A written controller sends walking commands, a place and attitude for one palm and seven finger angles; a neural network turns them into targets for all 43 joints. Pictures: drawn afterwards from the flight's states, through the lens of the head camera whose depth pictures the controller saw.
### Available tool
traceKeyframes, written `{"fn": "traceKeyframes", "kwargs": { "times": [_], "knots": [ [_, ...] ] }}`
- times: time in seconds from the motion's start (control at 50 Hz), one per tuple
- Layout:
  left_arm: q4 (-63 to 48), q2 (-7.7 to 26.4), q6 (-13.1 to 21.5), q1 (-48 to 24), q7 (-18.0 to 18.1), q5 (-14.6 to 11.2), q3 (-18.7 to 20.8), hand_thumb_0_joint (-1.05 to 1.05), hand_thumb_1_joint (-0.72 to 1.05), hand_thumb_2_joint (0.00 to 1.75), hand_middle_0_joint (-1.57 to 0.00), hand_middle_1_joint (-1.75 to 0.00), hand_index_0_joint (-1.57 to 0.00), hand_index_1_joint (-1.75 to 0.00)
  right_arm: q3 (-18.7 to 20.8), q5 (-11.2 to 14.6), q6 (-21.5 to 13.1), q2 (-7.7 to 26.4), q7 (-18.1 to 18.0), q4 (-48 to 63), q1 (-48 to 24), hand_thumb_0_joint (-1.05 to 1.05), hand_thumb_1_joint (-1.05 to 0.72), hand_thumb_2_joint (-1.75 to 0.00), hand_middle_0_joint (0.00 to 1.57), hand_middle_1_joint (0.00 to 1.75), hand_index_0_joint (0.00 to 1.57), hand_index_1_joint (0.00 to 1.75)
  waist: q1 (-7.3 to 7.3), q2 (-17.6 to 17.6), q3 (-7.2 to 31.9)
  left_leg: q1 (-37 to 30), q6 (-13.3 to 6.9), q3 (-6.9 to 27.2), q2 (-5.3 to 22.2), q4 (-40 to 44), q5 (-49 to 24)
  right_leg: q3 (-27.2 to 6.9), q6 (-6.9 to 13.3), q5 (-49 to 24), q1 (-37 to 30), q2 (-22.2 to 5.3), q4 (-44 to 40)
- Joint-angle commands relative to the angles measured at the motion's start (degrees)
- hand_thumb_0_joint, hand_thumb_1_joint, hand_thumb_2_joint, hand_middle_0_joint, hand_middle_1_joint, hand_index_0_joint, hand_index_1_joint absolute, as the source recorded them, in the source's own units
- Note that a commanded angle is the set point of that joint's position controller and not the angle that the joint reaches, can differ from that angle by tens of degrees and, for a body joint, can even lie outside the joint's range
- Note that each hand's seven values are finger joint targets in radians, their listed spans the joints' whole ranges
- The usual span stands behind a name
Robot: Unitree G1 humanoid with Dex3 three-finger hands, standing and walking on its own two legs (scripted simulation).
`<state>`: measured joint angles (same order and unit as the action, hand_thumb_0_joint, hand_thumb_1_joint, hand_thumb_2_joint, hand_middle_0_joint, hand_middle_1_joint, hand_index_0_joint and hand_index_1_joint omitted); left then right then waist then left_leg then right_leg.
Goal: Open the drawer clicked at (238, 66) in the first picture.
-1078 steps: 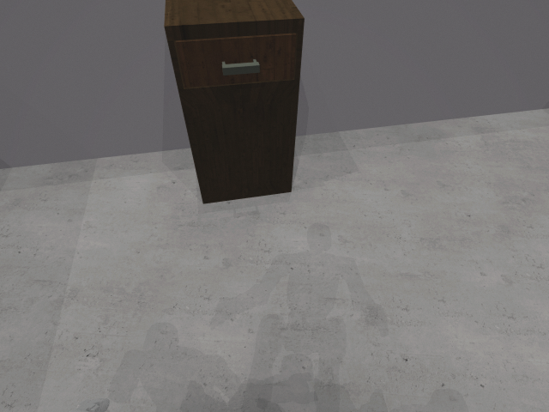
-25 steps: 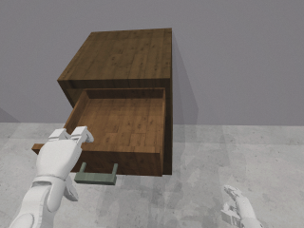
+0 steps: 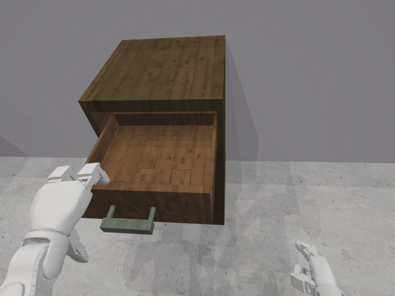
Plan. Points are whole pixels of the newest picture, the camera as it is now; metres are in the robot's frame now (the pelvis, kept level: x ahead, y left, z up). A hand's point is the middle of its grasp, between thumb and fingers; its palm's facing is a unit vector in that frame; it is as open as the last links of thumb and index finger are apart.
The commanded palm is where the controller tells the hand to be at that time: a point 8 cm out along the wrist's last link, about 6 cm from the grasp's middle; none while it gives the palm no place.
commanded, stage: draw the hand back to the body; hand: left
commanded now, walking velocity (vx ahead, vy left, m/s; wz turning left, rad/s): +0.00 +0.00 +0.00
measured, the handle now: (130, 217) +0.28 +0.25 -0.07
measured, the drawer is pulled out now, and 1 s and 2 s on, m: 0.29 0.29 0.29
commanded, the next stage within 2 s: step back with the hand held close in 1.04 s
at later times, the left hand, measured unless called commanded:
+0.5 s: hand (82, 193) +0.22 +0.24 +0.15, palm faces +0.37 -0.84 -0.40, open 11.6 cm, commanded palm +0.17 +0.27 +0.17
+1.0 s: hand (66, 201) +0.20 +0.25 +0.16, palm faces +0.43 -0.81 -0.40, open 7.7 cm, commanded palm +0.15 +0.29 +0.17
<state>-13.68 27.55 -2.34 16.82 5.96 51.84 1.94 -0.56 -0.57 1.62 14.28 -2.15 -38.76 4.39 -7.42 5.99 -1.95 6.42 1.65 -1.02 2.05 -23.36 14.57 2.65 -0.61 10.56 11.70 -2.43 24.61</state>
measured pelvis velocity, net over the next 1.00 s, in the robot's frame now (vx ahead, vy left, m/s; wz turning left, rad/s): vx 0.02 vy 0.00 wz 0.01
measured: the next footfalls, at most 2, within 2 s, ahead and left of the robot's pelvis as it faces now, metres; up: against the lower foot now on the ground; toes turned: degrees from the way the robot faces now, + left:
none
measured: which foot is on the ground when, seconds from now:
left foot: down 0.00-1.00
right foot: down 0.00-1.00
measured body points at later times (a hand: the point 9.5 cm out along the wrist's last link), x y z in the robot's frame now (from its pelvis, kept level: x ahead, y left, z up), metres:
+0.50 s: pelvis +0.02 +0.00 +0.00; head +0.02 -0.01 +0.45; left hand +0.20 +0.28 +0.17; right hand +0.21 -0.22 -0.09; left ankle -0.02 +0.14 -0.74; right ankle +0.03 -0.13 -0.74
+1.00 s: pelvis +0.02 +0.00 +0.00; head +0.01 -0.01 +0.45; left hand +0.17 +0.29 +0.18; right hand +0.22 -0.20 -0.08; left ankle -0.02 +0.14 -0.74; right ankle +0.03 -0.13 -0.74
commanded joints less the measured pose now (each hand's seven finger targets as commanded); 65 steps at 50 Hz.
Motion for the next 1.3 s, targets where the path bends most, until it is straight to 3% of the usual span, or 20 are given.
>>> {"fn": "traceKeyframes", "kwargs": {
  "times": [0.0,0.02,0.04,0.06,0.08,0.12,0.16,0.24,0.5,0.72,0.78,0.82,1.0,1.1,1.12,1.14,1.16,1.2,1.22,1.28],
  "knots": [
    [-11.68,12.37,0.98,-7.5,2.57,0.05,9.56,0.0,-0.5,0.3,-0.3,-1.2,-0.3,-1.2,1.74,-0.16,-3.39,5.12,-0.6,9.49,-9.49,0.0,-0.9,-0.9,0.2,0.3,0.2,0.3,0.02,-4.09,8.68,2.99,-2.4,-1.1,-3.24,3.57,-10.28,-0.55,1.35,-3.62,-7.2,2.42,-4.02],
    [-11.79,12.84,0.67,-6.99,2.34,-0.42,10.52,0.0,-0.5,0.3,-0.3,-1.2,-0.3,-1.2,1.5,0.01,-3.51,5.24,-0.58,9.83,-10.2,0.0,-0.9,-0.9,0.2,0.3,0.2,0.3,-0.17,-3.12,8.23,3.09,-2.19,-0.6,-2.98,3.67,-9.68,-1.17,1.54,-2.77,-7.3,2.58,-4.28],
    [-12.63,-8.1,4.81,-9.32,1.22,-42.46,8.26,0.0,-0.47,0.32,-0.3,-1.18,-0.3,-1.18,1.03,1.01,-7.0,1.03,-1.41,14.1,-5.48,0.0,-0.9,-0.9,0.2,0.3,0.2,0.3,5.8,-11.74,4.66,-2.08,-4.02,-1.76,-0.77,2.6,-5.42,1.07,0.98,-1.73,-6.65,3.31,-4.96],
    [-12.16,-1.64,7.09,-6.32,1.29,-45.23,11.42,0.0,-0.43,0.33,-0.29,-1.15,-0.29,-1.15,0.84,0.47,-8.91,3.04,-2.25,12.89,-6.34,0.0,-0.9,-0.9,0.2,0.3,0.2,0.3,4.83,-13.14,5.22,-2.42,-4.0,-1.4,-0.4,3.11,-3.13,0.58,0.61,0.56,-7.15,3.25,-5.09],
    [-15.15,1.37,8.86,-3.31,1.76,-49.1,16.4,0.0,-0.4,0.34,-0.29,-1.13,-0.29,-1.13,0.56,0.05,-9.63,3.34,-3.43,12.62,-5.66,0.0,-0.9,-0.9,0.2,0.3,0.2,0.3,3.56,-10.21,6.15,-2.38,-3.63,-1.64,-0.87,3.86,-4.55,0.57,0.49,0.01,-8.71,2.76,-6.14],
    [-19.5,4.41,11.11,-4.73,2.55,-51.13,20.22,0.0,-0.32,0.37,-0.29,-1.09,-0.29,-1.09,-0.02,-0.67,-11.48,3.43,-4.37,11.56,-4.87,0.0,-0.9,-0.9,0.2,0.3,0.2,0.3,3.12,-5.01,6.2,-2.42,-2.67,-1.73,-1.21,4.45,-6.18,0.51,0.59,-0.89,-9.49,2.39,-6.51],
    [-20.48,0.53,12.25,-2.16,2.58,-51.83,18.1,0.0,-0.26,0.4,-0.28,-1.04,-0.28,-1.04,-0.04,-0.92,-13.27,2.79,-4.23,11.28,-2.83,0.0,-0.9,-0.9,0.2,0.3,0.2,0.3,3.36,-0.07,6.04,-2.2,-2.02,-1.96,-1.15,5.08,-9.15,0.95,1.0,-4.09,-10.55,1.98,-5.82],
    [-20.39,-2.09,12.78,0.2,1.7,-52.61,16.41,0.0,-0.12,0.47,-0.27,-0.95,-0.27,-0.95,0.33,-0.88,-14.66,3.24,-3.51,11.09,-2.17,0.0,-0.9,-0.9,0.2,0.3,0.2,0.3,3.75,-0.53,1.32,-0.52,-1.59,-1.95,-0.87,5.71,-9.51,1.14,0.91,-4.18,-9.16,2.32,-6.76],
    [-25.51,-0.12,13.75,7.05,0.94,-53.0,20.37,0.0,0.34,0.66,-0.24,-0.66,-0.24,-0.66,1.9,-0.87,-15.49,3.67,-2.6,10.96,-0.68,0.0,-0.9,-0.9,0.2,0.3,0.2,0.3,3.36,-2.67,7.51,-1.57,-1.57,-1.84,-0.83,3.17,-19.12,1.06,0.74,-13.89,-11.96,2.46,-4.2],
    [-26.3,0.92,13.29,8.11,0.94,-53.28,22.8,0.0,0.73,0.82,-0.21,-0.41,-0.21,-0.41,2.1,-0.68,-14.93,3.39,-2.9,10.78,-1.32,0.0,-0.9,-0.9,0.2,0.3,0.2,0.3,3.37,-2.31,5.92,-1.33,-1.36,-1.72,-0.8,3.05,-18.4,0.9,0.89,-13.3,-10.42,2.7,-4.9],
    [-23.0,-1.59,12.8,9.48,0.83,-53.66,21.01,0.0,0.83,0.87,-0.21,-0.34,-0.21,-0.34,1.89,-0.55,-14.6,3.01,-2.97,10.63,-1.42,0.0,-0.9,-0.9,0.2,0.3,0.2,0.3,3.63,-4.44,4.07,-0.43,-1.44,-1.82,-0.6,3.72,-15.63,1.36,0.6,-10.74,-9.63,2.7,-5.23],
    [-25.28,-0.23,12.82,6.04,0.74,-53.35,21.25,0.0,0.9,0.9,-0.2,-0.3,-0.2,-0.3,1.83,-0.5,-14.61,3.39,-2.98,10.86,-1.64,0.0,-0.9,-0.9,0.2,0.3,0.2,0.3,3.79,-1.42,3.83,-0.6,-1.42,-1.58,-0.9,3.78,-14.05,0.64,0.89,-9.12,-8.9,2.67,-5.89],
    [-24.69,-0.47,12.7,7.22,1.02,-53.58,21.2,0.0,0.9,0.9,-0.2,-0.3,-0.2,-0.3,1.58,-0.51,-14.83,2.84,-3.03,11.31,-1.58,0.0,-0.9,-0.9,0.2,0.3,0.2,0.3,3.45,-3.81,4.24,0.07,-1.56,-1.05,-0.85,4.03,-12.49,0.77,0.85,-7.84,-9.52,2.4,-5.47],
    [-24.99,-0.25,13.04,7.8,1.27,-53.43,21.35,0.0,0.9,0.9,-0.2,-0.3,-0.2,-0.3,1.59,-0.49,-15.34,2.78,-2.98,11.17,-1.4,0.0,-0.9,-0.9,0.2,0.3,0.2,0.3,3.39,-1.99,4.22,0.49,-1.35,-0.96,-0.9,4.1,-11.63,0.88,1.02,-6.92,-9.46,2.31,-5.35],
    [-25.18,-0.21,13.08,7.07,1.24,-53.32,21.25,0.0,0.9,0.9,-0.2,-0.3,-0.2,-0.3,1.67,-0.37,-15.45,2.96,-2.97,11.09,-1.62,0.0,-0.9,-0.9,0.2,0.3,0.2,0.3,3.61,-1.4,3.27,0.77,-1.15,-0.84,-0.84,4.16,-10.91,0.76,1.15,-5.9,-8.79,2.47,-5.87],
    [-27.22,4.3,14.98,5.15,1.23,-53.56,27.15,0.0,0.9,0.9,-0.2,-0.3,-0.2,-0.3,1.84,-0.29,-13.27,5.12,-3.19,13.17,-1.3,0.0,-0.9,-0.9,0.2,0.3,0.2,0.3,6.41,-5.06,-2.83,6.21,-2.17,-0.36,-0.27,2.01,-5.82,-3.42,0.81,-7.14,-0.6,0.03,-8.87],
    [-25.17,1.67,15.42,7.96,0.76,-53.39,24.82,0.0,0.9,0.9,-0.2,-0.3,-0.2,-0.3,1.81,-0.09,-12.31,4.28,-2.91,12.98,-1.2,0.0,-0.9,-0.9,0.2,0.3,0.2,0.3,6.6,-8.28,-1.13,6.26,-2.37,0.07,-0.82,0.67,-2.7,-3.93,0.9,-4.1,0.31,-1.37,-9.8],
    [-25.68,0.04,15.9,12.49,0.73,-53.25,23.56,0.0,0.9,0.9,-0.2,-0.3,-0.2,-0.3,2.05,-0.06,-11.38,4.31,-2.61,13.98,-0.52,0.0,-0.9,-0.9,0.2,0.3,0.2,0.3,6.83,-7.28,2.91,5.92,-2.57,-0.22,-1.09,-1.06,-3.2,-4.92,1.54,-3.1,-0.03,-2.72,-9.15],
    [-28.43,1.22,16.63,12.5,0.97,-53.19,24.52,0.0,0.9,0.9,-0.2,-0.3,-0.2,-0.3,2.32,-0.15,-11.26,4.6,-2.74,14.45,-1.02,0.0,-0.9,-0.9,0.2,0.3,0.2,0.3,6.75,-4.05,5.07,6.01,-2.5,-0.25,-1.06,-1.12,-5.63,-4.53,1.72,-7.1,-1.48,-2.79,-7.53],
    [-27.65,0.46,16.62,17.86,1.69,-53.2,24.62,0.0,0.9,0.9,-0.2,-0.3,-0.2,-0.3,3.33,-0.09,-10.32,4.84,-2.98,15.58,0.59,0.0,-0.9,-0.9,0.2,0.3,0.2,0.3,7.1,-5.13,10.46,6.39,-2.26,0.81,0.83,-1.48,-15.75,-2.51,1.18,-17.01,-5.87,-2.37,-1.9]
  ]
}}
